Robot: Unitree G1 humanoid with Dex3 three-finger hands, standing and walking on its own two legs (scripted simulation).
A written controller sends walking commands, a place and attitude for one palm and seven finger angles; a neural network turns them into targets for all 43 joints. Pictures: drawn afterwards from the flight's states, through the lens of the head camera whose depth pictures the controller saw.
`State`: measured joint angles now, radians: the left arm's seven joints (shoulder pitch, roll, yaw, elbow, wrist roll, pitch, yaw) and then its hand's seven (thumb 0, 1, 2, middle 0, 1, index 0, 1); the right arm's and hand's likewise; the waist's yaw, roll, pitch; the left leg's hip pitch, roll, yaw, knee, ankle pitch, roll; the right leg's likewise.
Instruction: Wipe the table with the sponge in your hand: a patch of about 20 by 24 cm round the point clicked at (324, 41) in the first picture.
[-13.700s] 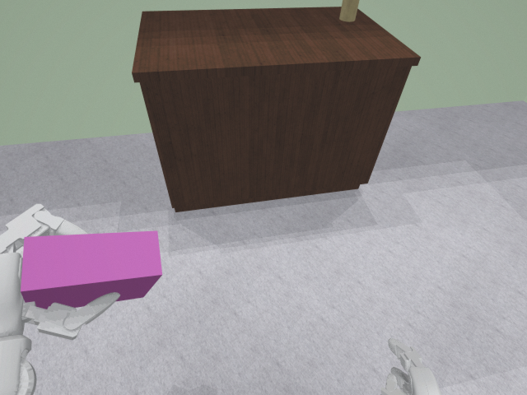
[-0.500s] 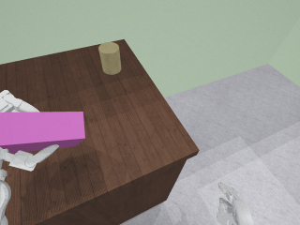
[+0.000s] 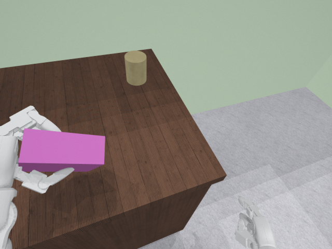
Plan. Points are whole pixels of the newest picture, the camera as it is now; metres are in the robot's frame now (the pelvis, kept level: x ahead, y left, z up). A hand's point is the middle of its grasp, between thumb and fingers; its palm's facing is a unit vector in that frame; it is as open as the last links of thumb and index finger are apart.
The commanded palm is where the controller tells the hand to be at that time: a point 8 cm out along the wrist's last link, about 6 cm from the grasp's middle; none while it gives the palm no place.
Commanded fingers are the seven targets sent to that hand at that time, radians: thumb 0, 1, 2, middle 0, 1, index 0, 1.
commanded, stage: come to a stop and stand still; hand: left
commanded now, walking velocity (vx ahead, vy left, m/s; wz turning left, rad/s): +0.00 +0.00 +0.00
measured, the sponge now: (74, 154) +0.25 +0.22 +0.13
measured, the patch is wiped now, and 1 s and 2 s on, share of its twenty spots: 0.00 0.00 0.00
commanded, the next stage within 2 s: look again from close up in 0.60 s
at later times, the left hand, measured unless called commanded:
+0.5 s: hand (29, 159) +0.21 +0.27 +0.15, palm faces +0.41 -0.86 -0.31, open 9.6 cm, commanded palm +0.15 +0.30 +0.17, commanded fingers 0.00 0.10 1.30 -1.20 -1.60 -1.20 -1.60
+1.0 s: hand (34, 158) +0.21 +0.26 +0.16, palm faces +0.37 -0.86 -0.34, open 9.6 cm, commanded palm +0.15 +0.30 +0.17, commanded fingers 0.00 0.10 1.30 -1.20 -1.60 -1.20 -1.60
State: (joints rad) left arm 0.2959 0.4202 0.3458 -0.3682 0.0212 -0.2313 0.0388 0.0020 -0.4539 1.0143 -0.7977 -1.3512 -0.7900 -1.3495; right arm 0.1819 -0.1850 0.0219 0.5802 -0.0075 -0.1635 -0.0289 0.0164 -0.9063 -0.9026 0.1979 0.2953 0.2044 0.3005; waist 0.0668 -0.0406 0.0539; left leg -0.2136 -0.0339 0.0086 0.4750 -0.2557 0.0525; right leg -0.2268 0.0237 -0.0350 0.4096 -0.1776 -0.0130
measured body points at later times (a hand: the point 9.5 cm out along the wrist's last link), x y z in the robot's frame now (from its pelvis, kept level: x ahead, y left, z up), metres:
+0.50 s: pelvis -0.01 +0.02 +0.00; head +0.02 +0.06 +0.45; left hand +0.18 +0.32 +0.17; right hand +0.16 -0.20 -0.07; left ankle +0.00 +0.08 -0.74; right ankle +0.03 -0.11 -0.74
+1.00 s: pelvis -0.01 +0.02 +0.00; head +0.02 +0.06 +0.45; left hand +0.19 +0.31 +0.18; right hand +0.18 -0.20 -0.07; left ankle +0.00 +0.08 -0.74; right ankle +0.03 -0.11 -0.74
